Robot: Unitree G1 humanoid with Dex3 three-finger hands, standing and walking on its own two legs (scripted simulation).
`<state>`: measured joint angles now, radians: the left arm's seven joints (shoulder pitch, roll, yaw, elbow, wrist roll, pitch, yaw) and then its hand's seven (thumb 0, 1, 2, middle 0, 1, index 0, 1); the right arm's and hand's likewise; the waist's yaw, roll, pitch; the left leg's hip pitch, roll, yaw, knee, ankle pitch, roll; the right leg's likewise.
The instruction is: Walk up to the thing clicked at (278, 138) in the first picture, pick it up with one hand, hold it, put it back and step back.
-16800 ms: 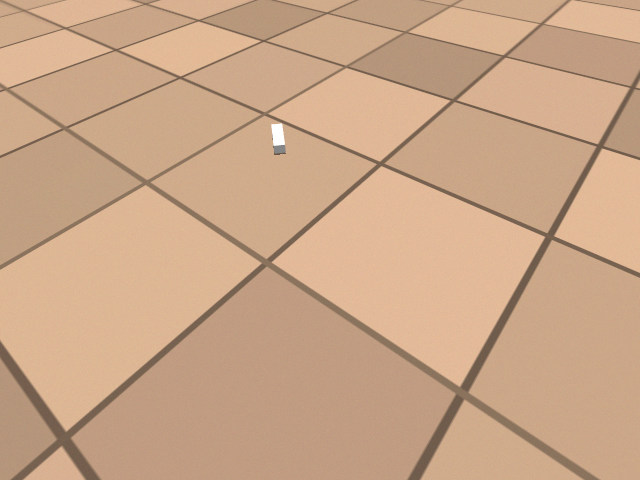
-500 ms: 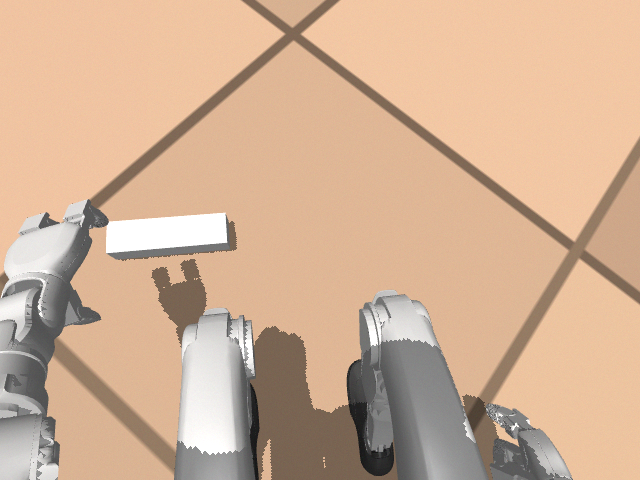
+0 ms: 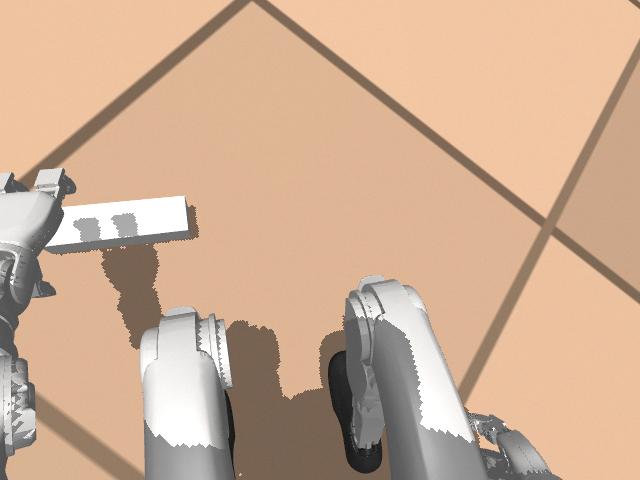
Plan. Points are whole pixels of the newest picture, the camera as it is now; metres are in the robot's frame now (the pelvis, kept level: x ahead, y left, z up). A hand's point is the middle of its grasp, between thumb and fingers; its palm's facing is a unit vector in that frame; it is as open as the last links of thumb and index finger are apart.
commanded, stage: rise first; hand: left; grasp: from above
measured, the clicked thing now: (119, 224) +0.50 +0.26 -0.33
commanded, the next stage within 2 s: none
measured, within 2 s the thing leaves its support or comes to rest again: neither
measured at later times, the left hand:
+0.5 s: hand (56, 236) +0.45 +0.31 -0.19, palm faces -0.45 -0.07 -0.89, open 14.2 cm
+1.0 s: hand (64, 234) +0.45 +0.30 -0.21, palm faces -0.44 -0.08 -0.89, open 14.2 cm
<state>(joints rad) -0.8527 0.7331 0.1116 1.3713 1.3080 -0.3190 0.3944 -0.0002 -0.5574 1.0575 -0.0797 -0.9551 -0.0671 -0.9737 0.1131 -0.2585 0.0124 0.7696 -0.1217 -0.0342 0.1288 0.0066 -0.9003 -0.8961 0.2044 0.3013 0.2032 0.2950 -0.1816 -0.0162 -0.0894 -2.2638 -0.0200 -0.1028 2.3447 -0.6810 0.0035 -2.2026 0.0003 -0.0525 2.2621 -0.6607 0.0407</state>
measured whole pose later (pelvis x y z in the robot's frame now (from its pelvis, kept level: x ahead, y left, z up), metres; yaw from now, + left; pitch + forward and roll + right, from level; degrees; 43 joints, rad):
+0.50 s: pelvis +0.01 +0.00 -0.02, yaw -2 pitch +34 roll -8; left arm -0.89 0.79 0.15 1.43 1.30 -0.31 0.42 0.00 -0.55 1.04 -0.08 -0.99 -0.08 -1.00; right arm 0.13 -0.27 0.05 0.77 -0.16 -0.03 0.14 0.01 -0.91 -0.90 0.20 0.30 0.20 0.29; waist -0.22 -0.03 -0.04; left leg -2.30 -0.01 -0.13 2.42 -0.72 -0.01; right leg -2.25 0.01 -0.08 2.32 -0.68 0.03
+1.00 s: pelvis +0.00 +0.00 -0.03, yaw -3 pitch +33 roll -9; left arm -0.92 0.83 0.15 1.48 1.31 -0.31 0.45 0.00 -0.56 1.05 -0.08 -0.99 -0.07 -1.01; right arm 0.13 -0.27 0.09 0.75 -0.17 -0.05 0.15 0.00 -0.90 -0.90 0.20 0.30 0.20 0.30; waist -0.26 -0.04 -0.02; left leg -2.33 -0.01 -0.15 2.45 -0.71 0.00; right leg -2.26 0.02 -0.09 2.34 -0.66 0.04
